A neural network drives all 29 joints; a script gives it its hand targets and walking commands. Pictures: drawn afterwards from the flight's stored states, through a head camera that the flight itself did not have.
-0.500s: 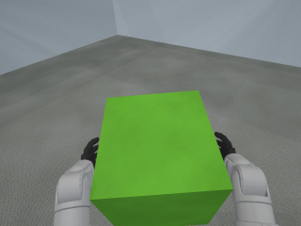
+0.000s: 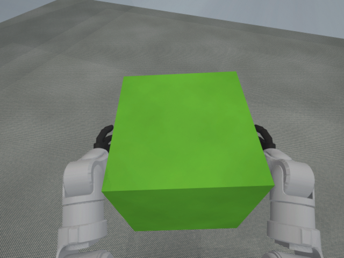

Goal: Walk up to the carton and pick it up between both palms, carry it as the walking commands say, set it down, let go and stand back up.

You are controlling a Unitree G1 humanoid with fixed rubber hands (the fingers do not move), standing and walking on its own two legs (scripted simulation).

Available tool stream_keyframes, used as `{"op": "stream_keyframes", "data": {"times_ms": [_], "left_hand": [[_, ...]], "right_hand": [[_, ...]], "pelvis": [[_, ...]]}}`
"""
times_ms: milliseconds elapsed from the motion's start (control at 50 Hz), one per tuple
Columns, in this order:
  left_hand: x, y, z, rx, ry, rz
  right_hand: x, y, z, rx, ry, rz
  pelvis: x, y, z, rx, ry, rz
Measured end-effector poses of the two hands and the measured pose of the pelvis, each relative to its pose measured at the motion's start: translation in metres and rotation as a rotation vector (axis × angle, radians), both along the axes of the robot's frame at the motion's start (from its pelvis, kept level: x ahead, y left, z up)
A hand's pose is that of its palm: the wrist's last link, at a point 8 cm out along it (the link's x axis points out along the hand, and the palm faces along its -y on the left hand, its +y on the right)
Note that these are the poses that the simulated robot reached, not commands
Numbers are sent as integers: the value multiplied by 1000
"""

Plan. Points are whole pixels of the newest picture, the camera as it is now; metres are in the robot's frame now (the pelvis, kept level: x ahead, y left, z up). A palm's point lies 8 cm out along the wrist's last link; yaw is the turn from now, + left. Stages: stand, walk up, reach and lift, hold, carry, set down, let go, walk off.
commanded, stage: carry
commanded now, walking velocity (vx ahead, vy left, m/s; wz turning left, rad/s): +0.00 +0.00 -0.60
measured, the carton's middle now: (182, 155) +0.36 +0.01 +0.05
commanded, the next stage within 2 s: none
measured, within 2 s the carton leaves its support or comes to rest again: neither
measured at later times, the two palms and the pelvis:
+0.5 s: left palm (143, 161) +0.32 +0.10 +0.08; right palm (316, 186) +0.26 -0.25 +0.09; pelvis -0.05 -0.02 +0.00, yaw -12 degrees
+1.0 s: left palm (206, 184) +0.27 -0.04 +0.08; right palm out of the picture +0.11 -0.36 +0.08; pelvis -0.11 -0.05 +0.00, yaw -25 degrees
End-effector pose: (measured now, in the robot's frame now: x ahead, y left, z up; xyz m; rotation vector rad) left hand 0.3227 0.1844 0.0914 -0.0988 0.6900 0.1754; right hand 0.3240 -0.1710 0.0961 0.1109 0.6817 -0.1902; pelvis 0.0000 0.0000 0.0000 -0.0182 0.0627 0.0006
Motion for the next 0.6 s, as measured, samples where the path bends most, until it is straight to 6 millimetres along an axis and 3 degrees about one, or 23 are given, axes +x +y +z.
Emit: {"op": "stream_keyframes", "data": {"times_ms": [60,120,200,280,440,520,600], "left_hand": [[11,-33,-3,7,-27,-51],[13,-59,-10,8,-6,-79],[11,-76,-19,20,51,-114],[8,-80,-25,12,51,-122],[-2,-74,-23,-49,-38,-125],[-2,-97,-9,-58,-66,-186],[-2,-136,3,-63,-95,-260]], "right_hand": [[-7,-33,-6,12,-28,-54],[-16,-58,-14,38,-11,-102],[-31,-74,-26,49,46,-138],[-38,-77,-30,43,46,-148],[-52,-70,-13,-13,-43,-154],[-74,-89,2,-8,-74,-223],[-100,-122,12,-8,-105,-297]], "pelvis": [[1,-14,-12,15,-9,-47],[-3,-21,-10,23,-8,-61],[-13,-23,-2,47,4,-98],[-23,-22,0,56,40,-109],[-42,-18,-5,43,50,-158],[-46,-23,-2,14,31,-221],[-50,-36,-4,8,21,-294]]}}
